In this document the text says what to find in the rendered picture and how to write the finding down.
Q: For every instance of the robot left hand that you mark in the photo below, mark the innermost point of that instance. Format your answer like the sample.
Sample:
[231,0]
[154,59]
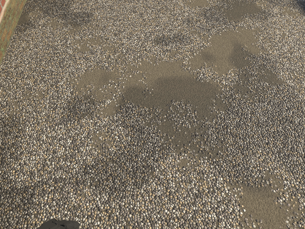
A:
[59,224]

